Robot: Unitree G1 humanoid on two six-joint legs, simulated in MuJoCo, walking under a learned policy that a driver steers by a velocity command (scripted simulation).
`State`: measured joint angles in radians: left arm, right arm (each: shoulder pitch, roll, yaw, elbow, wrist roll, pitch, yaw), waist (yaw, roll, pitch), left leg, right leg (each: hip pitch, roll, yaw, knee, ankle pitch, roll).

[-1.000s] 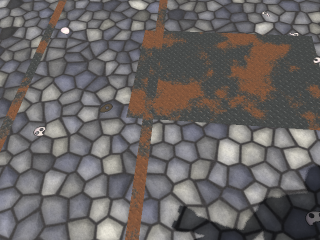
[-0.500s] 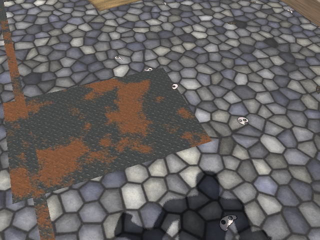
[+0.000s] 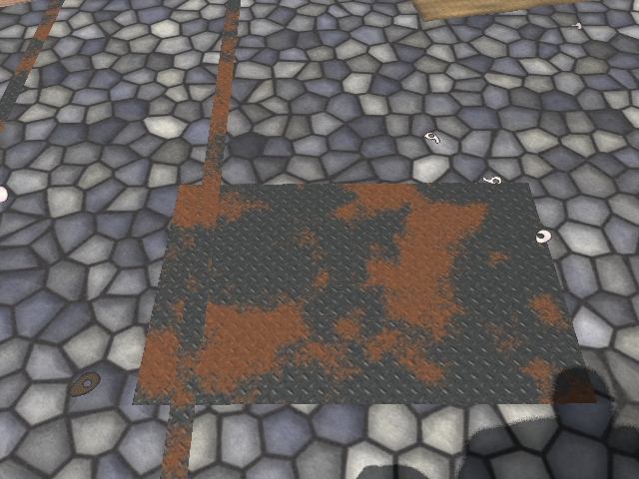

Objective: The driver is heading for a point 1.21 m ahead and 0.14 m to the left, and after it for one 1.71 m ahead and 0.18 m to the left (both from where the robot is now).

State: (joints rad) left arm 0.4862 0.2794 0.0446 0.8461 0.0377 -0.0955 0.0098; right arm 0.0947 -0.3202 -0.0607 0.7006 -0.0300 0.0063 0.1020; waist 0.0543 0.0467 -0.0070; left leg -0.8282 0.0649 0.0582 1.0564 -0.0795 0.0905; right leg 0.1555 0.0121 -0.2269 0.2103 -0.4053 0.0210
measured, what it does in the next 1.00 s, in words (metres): walks ahead: left foot, then right foot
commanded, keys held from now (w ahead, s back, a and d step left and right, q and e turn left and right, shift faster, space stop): w+q+shift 0.34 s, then w+e+shift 0.66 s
